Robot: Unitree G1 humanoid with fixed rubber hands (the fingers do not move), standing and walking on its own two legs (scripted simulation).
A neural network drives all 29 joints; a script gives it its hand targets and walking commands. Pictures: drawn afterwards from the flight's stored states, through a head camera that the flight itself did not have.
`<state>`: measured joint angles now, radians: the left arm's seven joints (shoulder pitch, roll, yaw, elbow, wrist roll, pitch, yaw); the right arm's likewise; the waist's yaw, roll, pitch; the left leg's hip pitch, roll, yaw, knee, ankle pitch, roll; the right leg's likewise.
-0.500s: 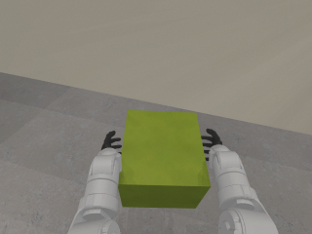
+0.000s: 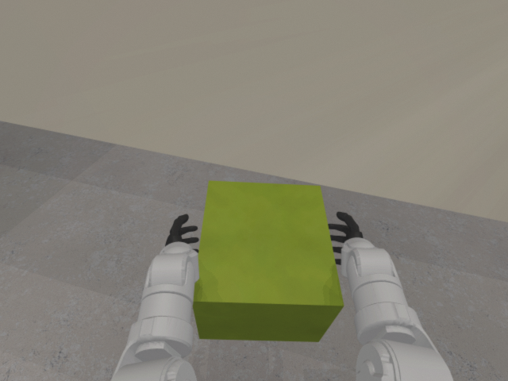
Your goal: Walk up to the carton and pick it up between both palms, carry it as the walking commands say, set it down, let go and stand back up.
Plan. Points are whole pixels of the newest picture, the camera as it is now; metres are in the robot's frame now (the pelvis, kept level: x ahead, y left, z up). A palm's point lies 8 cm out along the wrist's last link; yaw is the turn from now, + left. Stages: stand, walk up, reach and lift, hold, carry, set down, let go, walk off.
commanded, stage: hold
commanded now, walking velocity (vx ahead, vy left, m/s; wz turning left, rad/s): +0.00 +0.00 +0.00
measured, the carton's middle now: (262, 259) +0.38 -0.01 +0.00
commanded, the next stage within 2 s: carry in 0.82 s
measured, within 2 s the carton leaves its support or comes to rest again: neither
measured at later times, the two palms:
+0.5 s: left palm (176, 255) +0.33 +0.14 +0.06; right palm (352, 251) +0.34 -0.16 +0.07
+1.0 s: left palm (176, 255) +0.31 +0.14 +0.08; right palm (359, 252) +0.32 -0.16 +0.09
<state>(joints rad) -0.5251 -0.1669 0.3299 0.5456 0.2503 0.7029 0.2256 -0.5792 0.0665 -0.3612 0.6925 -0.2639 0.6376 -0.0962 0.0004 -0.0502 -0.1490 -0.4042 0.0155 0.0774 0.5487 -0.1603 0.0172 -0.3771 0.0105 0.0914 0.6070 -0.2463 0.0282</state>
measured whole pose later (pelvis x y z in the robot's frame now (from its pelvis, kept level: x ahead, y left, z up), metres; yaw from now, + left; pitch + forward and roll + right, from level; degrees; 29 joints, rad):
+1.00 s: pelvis -0.01 +0.00 +0.00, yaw +0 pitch +0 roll +0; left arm -0.46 -0.16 0.22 0.38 0.25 0.82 0.22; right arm -0.51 0.07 -0.27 0.49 -0.24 0.78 -0.10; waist 0.00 -0.05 -0.15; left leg -0.40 0.02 0.08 0.55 -0.16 0.02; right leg -0.37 0.02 0.09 0.61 -0.24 0.03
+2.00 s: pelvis -0.10 -0.01 -0.01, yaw -1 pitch +0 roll +2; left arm -0.28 -0.16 0.11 -0.27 0.16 1.33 0.22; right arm -0.28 0.16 -0.15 -0.26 -0.13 1.34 -0.22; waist 0.00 -0.02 -0.16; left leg -0.45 0.04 0.10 0.91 -0.46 -0.01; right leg -0.45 0.02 0.07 0.77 -0.32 -0.01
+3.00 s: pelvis -0.35 -0.02 -0.03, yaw -1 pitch +1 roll +2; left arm -0.23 -0.15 0.10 -0.41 0.12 1.29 0.22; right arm -0.27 0.15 -0.11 -0.38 -0.10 1.31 -0.24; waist -0.02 -0.03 -0.02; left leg -0.48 0.05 0.11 0.96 -0.50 -0.02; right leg -0.56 -0.01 0.05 0.83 -0.28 -0.01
